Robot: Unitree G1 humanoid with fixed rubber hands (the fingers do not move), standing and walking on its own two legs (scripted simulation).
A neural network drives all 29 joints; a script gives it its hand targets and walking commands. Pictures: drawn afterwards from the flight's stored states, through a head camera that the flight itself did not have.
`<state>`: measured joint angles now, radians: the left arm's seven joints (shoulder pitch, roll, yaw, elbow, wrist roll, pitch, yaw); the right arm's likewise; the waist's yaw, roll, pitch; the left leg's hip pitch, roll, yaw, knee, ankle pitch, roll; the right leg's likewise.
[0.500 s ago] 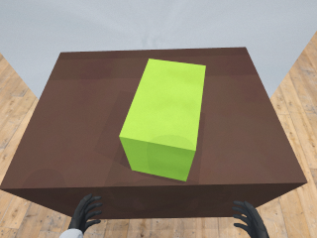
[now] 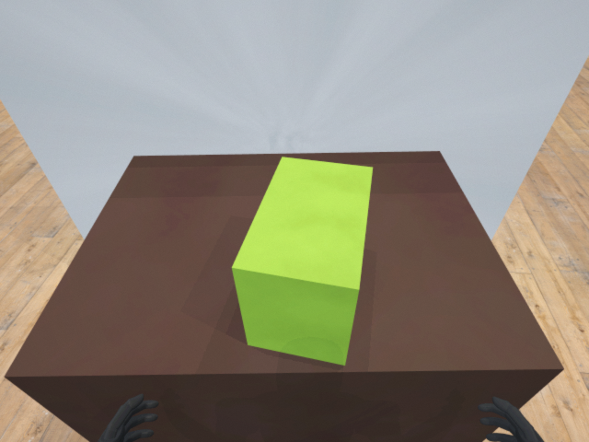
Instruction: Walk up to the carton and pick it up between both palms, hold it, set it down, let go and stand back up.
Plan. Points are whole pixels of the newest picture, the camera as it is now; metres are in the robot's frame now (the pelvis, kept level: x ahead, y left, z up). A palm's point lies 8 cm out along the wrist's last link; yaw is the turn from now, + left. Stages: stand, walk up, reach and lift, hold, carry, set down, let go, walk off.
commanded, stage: stand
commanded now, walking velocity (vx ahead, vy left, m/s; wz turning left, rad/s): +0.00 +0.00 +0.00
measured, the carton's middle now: (311, 254) +0.44 +0.01 +0.00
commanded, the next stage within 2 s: none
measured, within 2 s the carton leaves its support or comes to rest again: neither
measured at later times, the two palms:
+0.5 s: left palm out of the picture +0.09 +0.29 -0.07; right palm out of the picture +0.13 -0.27 -0.06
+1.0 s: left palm out of the picture +0.09 +0.29 -0.07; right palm out of the picture +0.13 -0.28 -0.07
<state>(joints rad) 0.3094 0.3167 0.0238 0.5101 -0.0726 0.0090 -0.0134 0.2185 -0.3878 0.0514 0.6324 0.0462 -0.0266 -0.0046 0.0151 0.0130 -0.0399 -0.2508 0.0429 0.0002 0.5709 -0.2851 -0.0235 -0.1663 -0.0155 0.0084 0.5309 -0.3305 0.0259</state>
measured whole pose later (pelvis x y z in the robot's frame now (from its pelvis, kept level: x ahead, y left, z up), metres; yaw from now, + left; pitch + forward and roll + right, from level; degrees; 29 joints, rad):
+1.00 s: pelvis -0.02 +0.00 +0.00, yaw +0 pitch -4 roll -1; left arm 0.34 0.36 0.02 0.54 -0.07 0.00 -0.01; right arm 0.22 -0.40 0.05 0.63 0.05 -0.01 0.00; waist 0.02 0.01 0.03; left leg -0.25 0.04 0.00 0.59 -0.27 -0.02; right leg -0.17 -0.02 0.01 0.55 -0.32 0.03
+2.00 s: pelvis -0.02 +0.00 +0.00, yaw +0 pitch -4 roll -1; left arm 0.31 0.37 0.02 0.61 -0.07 0.00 -0.01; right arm 0.22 -0.41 0.05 0.63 0.05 0.00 0.00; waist 0.02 0.01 0.04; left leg -0.25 0.04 0.00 0.59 -0.27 -0.02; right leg -0.17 -0.02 0.01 0.55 -0.32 0.03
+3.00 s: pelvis -0.02 +0.00 +0.00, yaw +0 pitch -4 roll -1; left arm 0.26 0.37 0.02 0.68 -0.07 0.00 -0.01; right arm 0.22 -0.41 0.05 0.63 0.05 0.00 0.00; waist 0.02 0.01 0.06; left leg -0.25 0.04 0.00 0.57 -0.26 -0.02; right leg -0.17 -0.02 0.01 0.54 -0.31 0.03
